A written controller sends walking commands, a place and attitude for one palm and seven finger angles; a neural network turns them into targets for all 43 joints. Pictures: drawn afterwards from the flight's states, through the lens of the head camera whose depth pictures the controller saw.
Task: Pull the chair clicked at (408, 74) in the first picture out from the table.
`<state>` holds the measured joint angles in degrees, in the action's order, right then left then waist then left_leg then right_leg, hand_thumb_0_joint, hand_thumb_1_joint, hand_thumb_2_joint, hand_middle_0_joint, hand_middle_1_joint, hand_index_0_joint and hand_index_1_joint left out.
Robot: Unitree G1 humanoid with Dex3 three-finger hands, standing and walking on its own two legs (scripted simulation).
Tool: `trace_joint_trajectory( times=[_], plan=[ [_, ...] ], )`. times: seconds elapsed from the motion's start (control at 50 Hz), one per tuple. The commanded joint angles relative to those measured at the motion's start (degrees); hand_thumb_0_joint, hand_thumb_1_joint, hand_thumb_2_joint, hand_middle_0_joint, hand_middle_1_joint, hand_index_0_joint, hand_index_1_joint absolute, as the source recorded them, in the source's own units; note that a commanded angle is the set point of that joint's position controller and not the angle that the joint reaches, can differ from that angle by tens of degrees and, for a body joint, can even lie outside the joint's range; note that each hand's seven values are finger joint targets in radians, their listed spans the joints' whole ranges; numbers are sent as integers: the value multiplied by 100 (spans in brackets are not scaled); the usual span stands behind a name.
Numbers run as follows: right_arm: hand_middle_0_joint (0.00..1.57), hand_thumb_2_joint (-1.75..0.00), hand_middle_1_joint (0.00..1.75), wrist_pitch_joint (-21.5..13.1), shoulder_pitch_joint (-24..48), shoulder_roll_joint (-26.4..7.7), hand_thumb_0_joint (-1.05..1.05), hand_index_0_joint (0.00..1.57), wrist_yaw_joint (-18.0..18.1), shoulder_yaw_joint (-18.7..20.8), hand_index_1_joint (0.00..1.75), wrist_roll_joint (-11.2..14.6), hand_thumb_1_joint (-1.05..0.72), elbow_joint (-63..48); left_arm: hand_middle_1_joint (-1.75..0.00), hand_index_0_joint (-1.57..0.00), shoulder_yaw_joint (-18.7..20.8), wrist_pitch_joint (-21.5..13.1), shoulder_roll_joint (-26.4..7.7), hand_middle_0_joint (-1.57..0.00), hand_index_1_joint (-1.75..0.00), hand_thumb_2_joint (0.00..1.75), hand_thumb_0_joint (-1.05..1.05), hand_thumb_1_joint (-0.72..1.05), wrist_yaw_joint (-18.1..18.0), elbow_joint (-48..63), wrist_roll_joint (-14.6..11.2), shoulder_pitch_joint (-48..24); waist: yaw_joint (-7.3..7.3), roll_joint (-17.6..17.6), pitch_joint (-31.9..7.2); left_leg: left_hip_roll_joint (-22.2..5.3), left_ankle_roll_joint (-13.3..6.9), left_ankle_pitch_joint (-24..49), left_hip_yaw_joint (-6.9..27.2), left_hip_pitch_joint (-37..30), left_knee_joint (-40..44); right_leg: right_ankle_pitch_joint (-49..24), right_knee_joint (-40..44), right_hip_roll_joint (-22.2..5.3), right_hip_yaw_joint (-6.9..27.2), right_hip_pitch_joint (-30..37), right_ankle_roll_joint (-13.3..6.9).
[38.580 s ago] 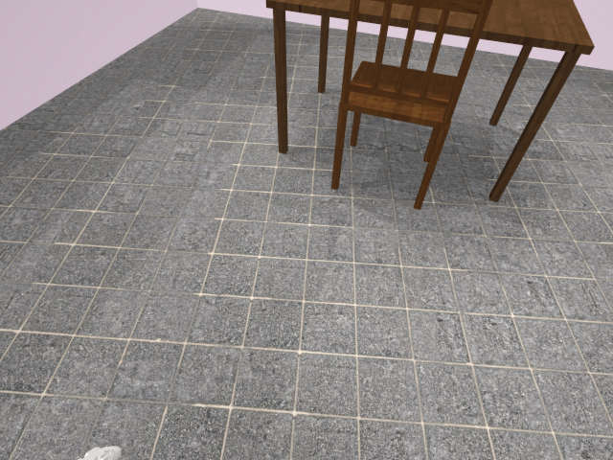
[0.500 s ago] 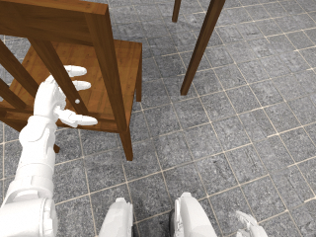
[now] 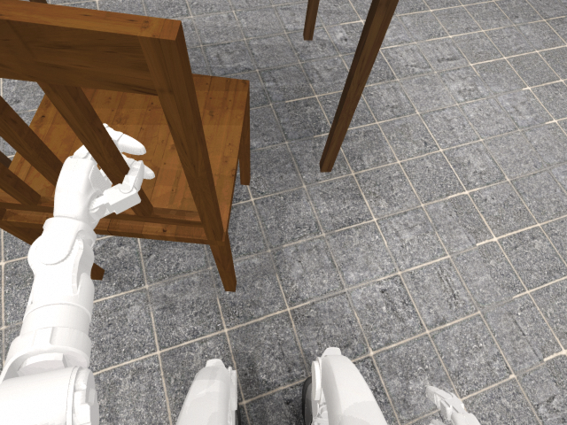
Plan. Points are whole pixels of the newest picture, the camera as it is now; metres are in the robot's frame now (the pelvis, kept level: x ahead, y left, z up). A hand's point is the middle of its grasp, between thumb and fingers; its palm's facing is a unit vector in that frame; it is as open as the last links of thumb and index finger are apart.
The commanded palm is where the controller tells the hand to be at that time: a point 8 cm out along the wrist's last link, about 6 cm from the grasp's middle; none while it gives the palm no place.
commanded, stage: hook a spindle and tug to test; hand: left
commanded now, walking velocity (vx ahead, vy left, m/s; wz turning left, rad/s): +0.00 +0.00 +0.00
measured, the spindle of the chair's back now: (39, 155) +0.46 +0.31 +0.04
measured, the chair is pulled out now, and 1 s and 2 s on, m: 0.22 0.28 0.42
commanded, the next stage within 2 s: step backward, pulling the chair out in 0.48 s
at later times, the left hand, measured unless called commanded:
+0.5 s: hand (129, 215) +0.39 +0.19 +0.02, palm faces -0.10 -0.99 -0.04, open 5.2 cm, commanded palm +0.37 +0.24 +0.02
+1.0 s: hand (143, 220) +0.37 +0.17 +0.03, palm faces +0.12 -0.99 -0.10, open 5.3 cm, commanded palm +0.34 +0.22 +0.02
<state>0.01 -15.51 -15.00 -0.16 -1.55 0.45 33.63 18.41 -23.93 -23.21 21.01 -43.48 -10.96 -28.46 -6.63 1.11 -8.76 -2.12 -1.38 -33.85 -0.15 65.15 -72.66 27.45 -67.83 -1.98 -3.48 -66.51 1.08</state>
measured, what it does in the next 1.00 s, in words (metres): rises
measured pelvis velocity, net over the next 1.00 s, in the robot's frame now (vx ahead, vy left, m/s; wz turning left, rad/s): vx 0.02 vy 0.01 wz -0.05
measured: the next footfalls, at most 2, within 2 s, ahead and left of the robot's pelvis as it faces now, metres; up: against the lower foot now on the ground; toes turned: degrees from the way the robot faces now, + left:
none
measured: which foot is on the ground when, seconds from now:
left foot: down 0.00-1.00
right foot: down 0.00-1.00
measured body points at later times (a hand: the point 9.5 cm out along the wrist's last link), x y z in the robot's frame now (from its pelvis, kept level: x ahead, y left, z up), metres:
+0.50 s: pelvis +0.02 +0.00 +0.01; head +0.16 +0.02 +0.44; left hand +0.39 +0.25 +0.02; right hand +0.14 -0.25 -0.10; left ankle +0.00 +0.10 -0.63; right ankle +0.04 -0.14 -0.63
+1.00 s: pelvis +0.02 +0.01 +0.09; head +0.10 +0.03 +0.53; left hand +0.36 +0.22 +0.04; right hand +0.11 -0.26 -0.01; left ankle +0.00 +0.10 -0.63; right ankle +0.04 -0.13 -0.62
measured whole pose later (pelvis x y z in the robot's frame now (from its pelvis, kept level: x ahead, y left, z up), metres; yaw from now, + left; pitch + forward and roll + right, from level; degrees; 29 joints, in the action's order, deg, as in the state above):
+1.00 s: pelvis +0.02 +0.01 +0.09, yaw -3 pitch +10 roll -1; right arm 6.4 -13.5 -13.3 6.7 -0.8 2.5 34.1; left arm 8.1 -14.5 -13.1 -4.3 -50.9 -5.8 -19.3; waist -3.2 -1.5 0.1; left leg -1.7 -2.0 -22.2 -5.1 27.6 -40.0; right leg 14.4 -39.1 -1.5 -0.7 -32.2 1.4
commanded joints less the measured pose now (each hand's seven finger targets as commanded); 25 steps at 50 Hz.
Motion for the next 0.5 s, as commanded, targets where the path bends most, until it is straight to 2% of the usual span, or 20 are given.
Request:
trace_joint_trajectory(
  times=[0.0, 0.06, 0.1, 0.14, 0.16, 0.18, 0.2, 0.22, 0.24, 0.28, 0.3, 0.32, 0.34, 0.36, 0.4, 0.46, 0.48],
  plan=[
    [20, -90, 30, -167, -519, -987, 0, 20, 90, 401, 30, 4, -90, -482, -145, -50, 316, -467, -1211, -50, -145, 90, 0, 90, 191, 1263, -128, -1164, 110, 509, -2800, 109, 74, 2970, 292, -1864, 860, -1895, 549, 257, 94, 1794, -256],
    [20, -90, 30, -166, -481, -935, 0, 20, 64, 408, 30, 17, -90, -555, -145, -50, 236, -415, -1015, -50, -145, 90, 0, 90, 233, 1390, -182, -796, 153, 542, -2840, 99, 83, 3212, 274, -1961, 886, -2053, 570, 245, 88, 1857, -230],
    [20, -90, 30, -175, -500, -957, 0, 20, 50, 422, 30, 10, -90, -595, -145, -50, 356, -403, -1123, -50, -145, 90, 0, 90, 221, 1540, -220, -475, 218, 520, -2923, 77, 96, 3493, 309, -2072, 898, -2158, 536, 261, 63, 1896, -242],
    [20, -90, 30, -197, -457, -913, 0, 20, 19, 433, 30, 16, -90, -663, -145, -50, 236, -411, -969, -50, -145, 90, 0, 90, 220, 1975, -254, -285, 244, 676, -3066, 57, 116, 3825, 312, -2283, 923, -2356, 544, 248, 61, 1977, -227],
    [20, -90, 30, -210, -444, -902, 0, 20, 4, 442, 30, 18, -90, -697, -145, -50, 212, -376, -878, -50, -145, 90, 0, 90, 219, 1988, -293, -62, 240, 532, -2991, 61, 107, 3785, 288, -2237, 924, -2390, 580, 259, 58, 2021, -212],
    [20, -90, 30, -213, -438, -924, 0, 20, 3, 444, 30, 24, -90, -702, -145, -50, 289, -386, -982, -50, -145, 90, 0, 90, 196, 2079, -300, 43, 268, 476, -2978, 54, 106, 3758, 288, -2172, 943, -2390, 577, 258, 67, 2089, -215],
    [20, -90, 30, -232, -428, -922, 0, 20, -5, 438, 30, 16, -90, -727, -145, -50, 275, -402, -967, -50, -145, 90, 0, 90, 167, 2127, -298, 179, 277, 535, -2939, 54, 104, 3772, 310, -2154, 942, -2349, 536, 268, 47, 2031, -231],
    [20, -90, 30, -242, -413, -901, 0, 20, -15, 441, 30, 22, -90, -723, -145, -50, 160, -409, -843, -50, -145, 90, 0, 90, 151, 2265, -276, 169, 245, 624, -2918, 43, 114, 3899, 301, -2278, 946, -2388, 556, 265, 49, 1961, -220],
    [20, -90, 30, -253, -428, -898, 0, 20, -18, 454, 30, 17, -90, -728, -145, -50, 129, -418, -790, -50, -145, 90, 0, 90, 127, 2393, -296, 223, 237, 554, -2954, 29, 123, 3976, 321, -2336, 948, -2427, 556, 264, 33, 1975, -209],
    [20, -90, 30, -279, -410, -889, 0, 20, -23, 465, 30, 10, -90, -717, -145, -50, 53, -425, -701, -50, -145, 90, 0, 90, 101, 2540, -296, 336, 219, 635, -2899, 26, 134, 4047, 311, -2369, 925, -2460, 557, 256, 31, 1933, -203],
    [20, -90, 30, -297, -424, -905, 0, 20, -14, 477, 30, 3, -90, -713, -145, -50, 117, -443, -786, -50, -145, 90, 0, 90, 81, 2613, -293, 385, 234, 645, -2882, 11, 148, 4159, 344, -2424, 921, -2455, 526, 260, 8, 1887, -223],
    [20, -90, 30, -307, -426, -892, 0, 20, -17, 479, 30, -6, -90, -726, -145, -50, 117, -441, -748, -50, -145, 90, 0, 90, 67, 2661, -285, 526, 264, 634, -2930, 20, 154, 4257, 330, -2462, 918, -2539, 532, 253, 23, 1934, -214],
    [20, -90, 30, -331, -380, -875, 0, 20, -21, 477, 30, -2, -90, -725, -145, -50, -1, -455, -630, -50, -145, 90, 0, 90, 66, 2764, -299, 510, 234, 696, -2871, 17, 169, 4228, 345, -2477, 923, -2499, 532, 242, 7, 1881, -211],
    [20, -90, 30, -341, -372, -880, 0, 20, -21, 481, 30, -7, -90, -730, -145, -50, 70, -457, -666, -50, -145, 90, 0, 90, 56, 2797, -320, 638, 269, 656, -2867, 20, 166, 4202, 338, -2470, 919, -2498, 538, 245, 9, 1920, -216],
    [20, -90, 30, -377, -357, -870, 0, 20, -5, 494, 30, -3, -90, -748, -145, -50, -53, -467, -527, -50, -145, 90, 0, 90, 53, 2888, -323, 810, 241, 580, -2837, 16, 156, 4277, 346, -2461, 909, -2521, 522, 242, 0, 1890, -218],
    [20, -90, 30, -419, -302, -865, 0, 20, 17, 481, 30, -11, -90, -677, -145, -50, -152, -495, -478, -50, -145, 90, 0, 90, 29, 2993, -296, 555, 197, 746, -2724, 16, 196, 4147, 369, -2537, 897, -2343, 516, 220, -14, 1694, -217],
    [20, -90, 30, -430, -308, -870, 0, 20, 37, 488, 30, -19, -90, -659, -145, -50, -161, -492, -455, -50, -145, 90, 0, 90, 11, 2993, -294, 457, 165, 601, -2746, 18, 178, 4104, 375, -2497, 863, -2351, 505, 218, -20, 1698, -213]
  ],
)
